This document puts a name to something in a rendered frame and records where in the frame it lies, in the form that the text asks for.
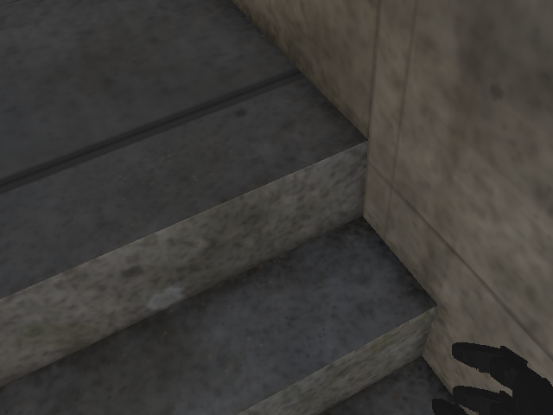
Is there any right robot hand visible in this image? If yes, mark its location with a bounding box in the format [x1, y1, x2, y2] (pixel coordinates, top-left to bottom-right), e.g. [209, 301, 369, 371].
[432, 342, 553, 415]

